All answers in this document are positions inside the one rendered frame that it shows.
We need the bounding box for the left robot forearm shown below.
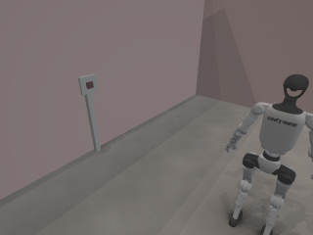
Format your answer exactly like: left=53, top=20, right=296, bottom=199
left=230, top=123, right=244, bottom=145

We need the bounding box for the right robot foot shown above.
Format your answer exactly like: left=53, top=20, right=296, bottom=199
left=260, top=224, right=273, bottom=235

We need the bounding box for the left robot upper arm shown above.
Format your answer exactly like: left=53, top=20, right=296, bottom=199
left=237, top=102, right=270, bottom=135

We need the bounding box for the robot foot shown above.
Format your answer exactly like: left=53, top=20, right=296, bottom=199
left=229, top=210, right=243, bottom=227
left=260, top=224, right=273, bottom=235

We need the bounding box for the left robot foot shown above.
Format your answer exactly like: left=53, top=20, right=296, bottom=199
left=229, top=210, right=243, bottom=227

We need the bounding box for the robot left hand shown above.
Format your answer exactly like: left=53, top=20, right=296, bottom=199
left=225, top=141, right=239, bottom=153

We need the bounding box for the button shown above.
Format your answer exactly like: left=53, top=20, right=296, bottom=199
left=86, top=81, right=94, bottom=89

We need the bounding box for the panel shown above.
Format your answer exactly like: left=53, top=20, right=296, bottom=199
left=78, top=74, right=101, bottom=152

